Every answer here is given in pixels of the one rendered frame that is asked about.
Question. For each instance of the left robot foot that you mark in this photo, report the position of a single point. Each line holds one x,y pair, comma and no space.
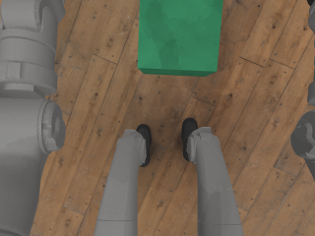
145,131

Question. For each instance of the carton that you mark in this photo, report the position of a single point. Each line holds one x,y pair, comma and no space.
179,37

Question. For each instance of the right robot upper arm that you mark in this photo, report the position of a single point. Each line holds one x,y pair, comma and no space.
302,140

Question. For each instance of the left robot forearm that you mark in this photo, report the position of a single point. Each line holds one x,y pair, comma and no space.
28,45

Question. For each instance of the left robot upper arm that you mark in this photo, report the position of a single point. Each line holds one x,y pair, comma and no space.
30,130

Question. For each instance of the left robot thigh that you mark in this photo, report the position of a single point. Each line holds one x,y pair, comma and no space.
118,210

